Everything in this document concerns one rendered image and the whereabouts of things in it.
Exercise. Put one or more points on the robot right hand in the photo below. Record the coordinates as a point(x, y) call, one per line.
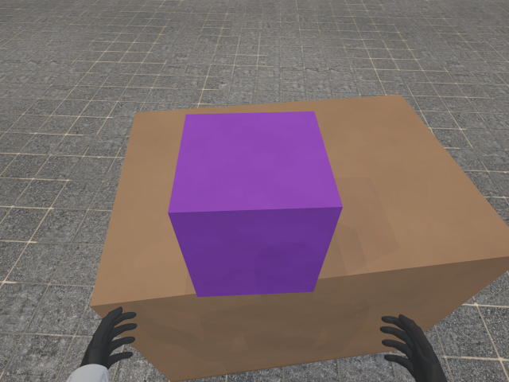
point(423, 363)

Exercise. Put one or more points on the carton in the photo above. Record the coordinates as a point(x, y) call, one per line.
point(254, 203)

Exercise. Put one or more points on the left robot forearm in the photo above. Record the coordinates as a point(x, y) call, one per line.
point(90, 373)

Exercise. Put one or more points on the pedestal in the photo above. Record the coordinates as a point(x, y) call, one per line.
point(414, 237)

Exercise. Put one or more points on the robot left hand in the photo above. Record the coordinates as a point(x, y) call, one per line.
point(101, 345)

